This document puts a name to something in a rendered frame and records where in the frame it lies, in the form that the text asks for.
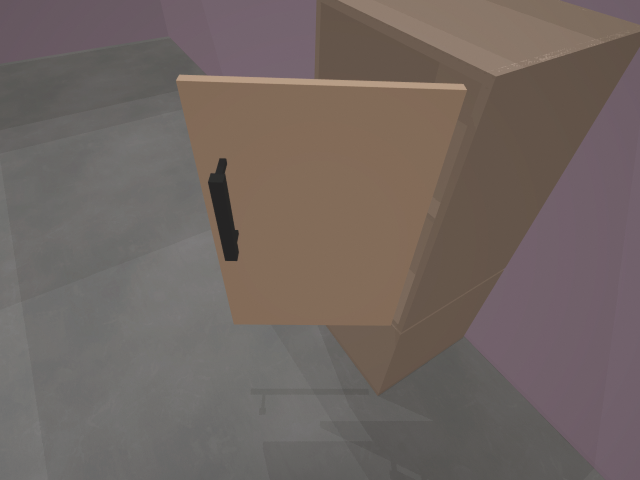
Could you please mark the handle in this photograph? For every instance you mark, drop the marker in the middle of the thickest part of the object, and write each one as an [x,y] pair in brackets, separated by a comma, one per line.
[223,213]

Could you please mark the cupboard door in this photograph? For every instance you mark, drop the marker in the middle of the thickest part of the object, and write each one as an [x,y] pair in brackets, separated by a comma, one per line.
[329,181]

